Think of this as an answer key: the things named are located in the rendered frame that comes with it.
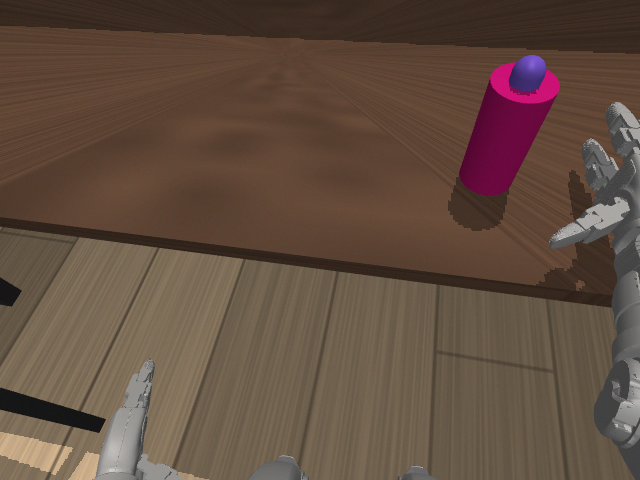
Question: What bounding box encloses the table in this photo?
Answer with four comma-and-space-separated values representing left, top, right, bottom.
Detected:
0, 0, 640, 308

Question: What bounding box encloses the right robot hand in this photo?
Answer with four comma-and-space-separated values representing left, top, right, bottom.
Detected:
549, 102, 640, 249

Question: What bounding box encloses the left robot hand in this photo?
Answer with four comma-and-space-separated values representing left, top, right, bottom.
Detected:
96, 359, 186, 480

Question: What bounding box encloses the bottle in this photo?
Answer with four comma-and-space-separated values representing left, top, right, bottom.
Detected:
459, 55, 560, 196

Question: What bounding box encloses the right robot arm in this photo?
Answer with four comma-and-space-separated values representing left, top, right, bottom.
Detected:
594, 218, 640, 480

